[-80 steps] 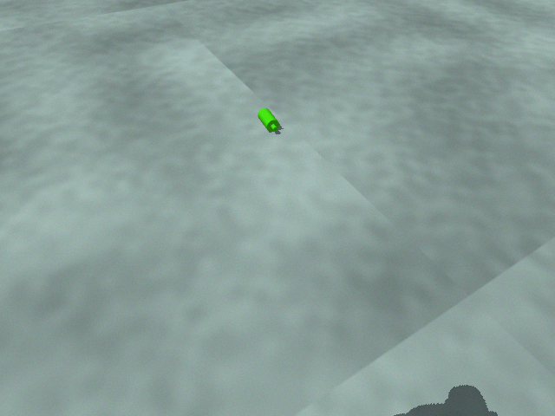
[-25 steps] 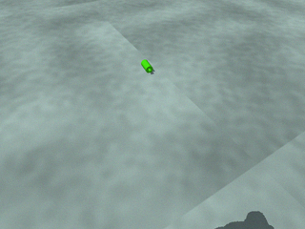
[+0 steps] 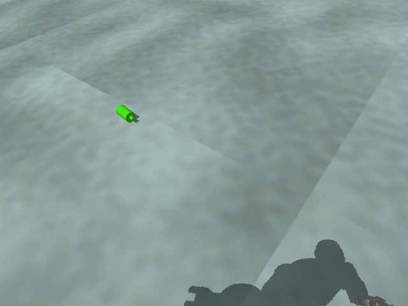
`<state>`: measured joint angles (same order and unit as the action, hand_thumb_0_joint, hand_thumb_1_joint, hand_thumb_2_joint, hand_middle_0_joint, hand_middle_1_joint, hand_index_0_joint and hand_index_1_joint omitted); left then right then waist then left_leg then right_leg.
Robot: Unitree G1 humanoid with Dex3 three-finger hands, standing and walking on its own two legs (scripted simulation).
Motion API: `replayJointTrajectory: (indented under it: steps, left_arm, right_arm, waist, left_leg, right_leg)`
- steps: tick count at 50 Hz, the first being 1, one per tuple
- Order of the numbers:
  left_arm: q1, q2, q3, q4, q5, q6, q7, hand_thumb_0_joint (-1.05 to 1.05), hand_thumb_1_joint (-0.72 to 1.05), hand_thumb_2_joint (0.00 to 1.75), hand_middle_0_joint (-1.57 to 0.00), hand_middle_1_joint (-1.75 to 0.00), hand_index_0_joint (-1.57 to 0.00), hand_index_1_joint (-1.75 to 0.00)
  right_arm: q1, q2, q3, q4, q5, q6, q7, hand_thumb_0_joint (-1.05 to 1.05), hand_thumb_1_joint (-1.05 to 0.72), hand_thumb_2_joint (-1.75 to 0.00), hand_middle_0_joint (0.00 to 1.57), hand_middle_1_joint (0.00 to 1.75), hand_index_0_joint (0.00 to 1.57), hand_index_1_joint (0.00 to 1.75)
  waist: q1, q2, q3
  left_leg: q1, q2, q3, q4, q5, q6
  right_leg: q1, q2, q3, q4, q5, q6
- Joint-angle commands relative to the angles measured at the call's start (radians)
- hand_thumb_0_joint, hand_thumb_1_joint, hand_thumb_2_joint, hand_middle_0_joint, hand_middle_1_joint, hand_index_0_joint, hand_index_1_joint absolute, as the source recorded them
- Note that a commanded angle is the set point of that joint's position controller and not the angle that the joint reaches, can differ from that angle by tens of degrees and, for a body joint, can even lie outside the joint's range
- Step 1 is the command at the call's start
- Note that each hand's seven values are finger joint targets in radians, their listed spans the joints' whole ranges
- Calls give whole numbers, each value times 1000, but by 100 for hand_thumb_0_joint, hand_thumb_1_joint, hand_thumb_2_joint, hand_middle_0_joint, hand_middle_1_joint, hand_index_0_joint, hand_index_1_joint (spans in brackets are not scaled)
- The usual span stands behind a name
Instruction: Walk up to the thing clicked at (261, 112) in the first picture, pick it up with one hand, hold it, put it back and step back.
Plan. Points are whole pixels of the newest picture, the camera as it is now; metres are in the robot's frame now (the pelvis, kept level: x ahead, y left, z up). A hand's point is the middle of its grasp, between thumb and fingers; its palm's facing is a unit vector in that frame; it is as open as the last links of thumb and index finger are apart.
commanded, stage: walk up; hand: left
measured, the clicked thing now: (127, 114) +1.66 +0.67 -0.71
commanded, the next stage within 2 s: none
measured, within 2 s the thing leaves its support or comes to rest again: neither
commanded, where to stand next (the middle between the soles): +1.20 +0.79 m, yaw -47 degrees
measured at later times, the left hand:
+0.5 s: hand (80, 200) +0.45 +0.39 -0.12, palm faces -0.34 -0.80 -0.49, open 7.4 cm
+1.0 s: hand (63, 158) +0.63 +0.51 -0.12, palm faces -0.36 -0.73 -0.57, open 7.4 cm
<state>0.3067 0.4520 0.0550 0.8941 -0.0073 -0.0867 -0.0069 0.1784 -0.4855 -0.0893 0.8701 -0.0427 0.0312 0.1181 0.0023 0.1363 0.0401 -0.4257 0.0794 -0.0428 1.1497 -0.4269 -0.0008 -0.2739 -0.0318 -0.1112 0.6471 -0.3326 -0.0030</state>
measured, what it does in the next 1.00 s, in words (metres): walks ahead, turning right: left foot, then right foot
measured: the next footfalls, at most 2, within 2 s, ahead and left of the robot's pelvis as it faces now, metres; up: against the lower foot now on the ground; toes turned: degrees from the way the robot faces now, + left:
left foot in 0.26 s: +0.34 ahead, +0.21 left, +0.00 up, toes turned -6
right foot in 0.64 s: +0.44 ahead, +0.01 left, +0.00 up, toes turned -26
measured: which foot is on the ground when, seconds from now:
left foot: up 0.00-0.24, down 0.26-0.64, up 0.66-1.00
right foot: down 0.00-0.28, up 0.30-0.62, down 0.64-1.00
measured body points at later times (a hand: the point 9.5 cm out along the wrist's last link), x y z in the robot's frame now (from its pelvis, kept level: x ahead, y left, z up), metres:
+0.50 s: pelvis +0.26 +0.13 +0.01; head +0.30 +0.12 +0.46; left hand +0.47 +0.43 -0.08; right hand +0.20 -0.20 -0.09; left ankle +0.30 +0.22 -0.72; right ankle +0.27 +0.01 -0.66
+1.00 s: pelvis +0.48 +0.22 -0.01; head +0.48 +0.19 +0.43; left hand +0.65 +0.54 -0.08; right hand +0.46 -0.14 -0.12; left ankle +0.62 +0.36 -0.70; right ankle +0.40 +0.03 -0.72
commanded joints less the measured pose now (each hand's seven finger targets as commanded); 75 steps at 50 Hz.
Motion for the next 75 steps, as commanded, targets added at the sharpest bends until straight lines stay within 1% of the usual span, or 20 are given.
replayJointTrajectory:
  steps: [1,8,13,15,19,25,31,32,34,39,47,51,53,54,58,63,67,69,71,75]
  left_arm:
    - [-41,311,79,-81,-12,-44,38,0,90,90,-20,-30,-20,-30]
    - [-27,343,86,-87,15,-50,43,0,90,90,-20,-30,-20,-30]
    - [-45,255,53,-87,29,-27,63,0,90,90,-20,-30,-20,-30]
    - [92,156,5,-75,-6,-19,87,0,90,90,-20,-30,-20,-30]
    - [58,266,42,18,-18,-13,59,0,90,90,-20,-30,-20,-30]
    - [-46,183,32,-30,-15,-2,48,0,90,90,-20,-30,-20,-30]
    - [233,255,102,37,5,3,69,0,90,90,-20,-30,-20,-30]
    - [280,314,119,28,16,1,83,0,90,90,-20,-30,-20,-30]
    - [110,355,108,-62,-7,4,102,0,90,90,-20,-30,-20,-30]
    - [-28,312,97,-98,12,-24,95,0,90,90,-20,-30,-20,-30]
    - [41,381,116,-80,37,-38,96,0,90,90,-20,-30,-20,-30]
    - [-89,352,98,-99,41,-20,107,0,90,90,-20,-30,-20,-30]
    - [-8,149,32,-104,16,-8,121,0,90,90,-20,-30,-20,-30]
    - [4,211,37,-64,13,-11,142,0,90,90,-20,-30,-20,-30]
    - [94,283,53,52,-13,-10,113,0,90,90,-20,-30,-20,-30]
    - [55,201,41,12,-13,-6,105,0,90,90,-20,-30,-20,-30]
    - [228,205,69,39,-10,-4,114,0,90,90,-20,-30,-20,-30]
    - [355,332,122,36,15,-2,140,0,90,90,-20,-30,-20,-30]
    - [157,356,109,-60,-2,4,155,0,90,90,-20,-30,-20,-30]
    - [-3,315,101,-90,22,-19,144,0,90,90,-20,-30,-20,-30]
  right_arm:
    - [-64,-201,-46,-178,-8,-50,17,0,-90,-90,20,30,20,30]
    - [-138,-160,-63,-216,0,-32,54,0,-90,-90,20,30,20,30]
    - [278,-237,-127,-96,-18,-48,17,0,-90,-90,20,30,20,30]
    - [181,-376,-146,-126,15,-68,-23,0,-90,-90,20,30,20,30]
    - [30,-195,-103,-176,6,-72,-37,0,-90,-90,20,30,20,30]
    - [89,-161,-86,-185,-23,-71,-39,0,-90,-90,20,30,20,30]
    - [-26,-101,-49,-259,-21,-44,-22,0,-90,-90,20,30,20,30]
    - [48,-56,-33,-256,-24,-39,-25,0,-90,-90,20,30,20,30]
    - [99,-197,-75,-228,-30,-6,-37,0,-90,-90,20,30,20,30]
    - [134,-193,-73,-157,-24,11,-18,0,-90,-90,20,30,20,30]
    - [-32,-174,-81,-213,-26,18,17,0,-90,-90,20,30,20,30]
    - [181,-188,-112,-154,-28,1,2,0,-90,-90,20,30,20,30]
    - [258,-348,-147,-145,-34,-22,-25,0,-90,-90,20,30,20,30]
    - [163,-397,-160,-157,-13,-20,-37,0,-90,-90,20,30,20,30]
    - [34,-220,-103,-200,-10,-26,-59,0,-90,-90,20,30,20,30]
    - [62,-156,-77,-219,-36,-19,-57,0,-90,-90,20,30,20,30]
    - [-65,-141,-63,-277,-26,4,-52,0,-90,-90,20,30,20,30]
    - [23,-62,-38,-287,-15,5,-52,0,-90,-90,20,30,20,30]
    - [84,-185,-79,-255,-29,45,-63,0,-90,-90,20,30,20,30]
    - [116,-209,-87,-186,-21,53,-42,0,-90,-90,20,30,20,30]
  waist:
    - [-44,-212,42]
    - [-30,-233,50]
    - [-245,43,-147]
    - [-120,374,-145]
    - [-63,72,-105]
    - [-86,43,-74]
    - [111,-224,-169]
    - [118,-395,-171]
    - [35,-186,-106]
    - [-58,-214,0]
    - [-16,-292,11]
    - [-181,-185,-99]
    - [-196,371,-80]
    - [-136,317,-77]
    - [-58,105,-23]
    - [-81,78,-51]
    - [58,-34,-83]
    - [120,-333,-148]
    - [36,-127,-111]
    - [-47,-184,-2]
  left_leg:
    - [-221,58,-48,-126,168,-10]
    - [-52,74,-3,-398,338,-24]
    - [523,-5,27,-554,91,28]
    - [468,322,-674,-1000,-231,105]
    - [316,203,-205,-835,78,127]
    - [323,219,-28,-814,474,232]
    - [-145,64,177,-373,311,74]
    - [-341,-40,171,-129,-116,21]
    - [-391,-9,-69,116,-98,-38]
    - [-235,70,-79,16,59,-19]
    - [-157,68,12,-193,110,-15]
    - [266,-10,97,-445,66,0]
    - [428,273,-462,-864,-72,59]
    - [325,316,-601,-935,-191,146]
    - [283,178,-160,-723,198,142]
    - [290,168,-19,-694,598,218]
    - [57,106,88,-500,512,112]
    - [-293,-37,126,-99,-60,-23]
    - [-308,-22,-83,224,-150,-61]
    - [-216,52,-100,183,-11,-16]
  right_leg:
    - [42,-210,371,-423,-31,-163]
    - [-95,-168,236,-387,-39,-162]
    - [-282,-85,137,328,173,-79]
    - [-532,82,193,768,-232,-90]
    - [-396,-89,160,534,13,-45]
    - [-295,-82,59,203,8,-21]
    - [421,-63,96,-79,139,-83]
    - [520,-247,423,-224,-99,-148]
    - [289,-453,843,-379,-411,-305]
    - [-45,-275,425,-325,-187,-211]
    - [-173,-211,332,-240,-177,-208]
    - [-349,-159,199,82,10,-141]
    - [-704,132,75,596,-297,-46]
    - [-642,40,197,716,-251,-83]
    - [-512,-52,134,516,-34,-42]
    - [-313,-23,11,252,-10,-24]
    - [132,-3,19,-58,270,-59]
    - [453,-263,449,-211,118,-177]
    - [188,-491,823,-370,-292,-344]
    - [-103,-302,459,-309,-273,-223]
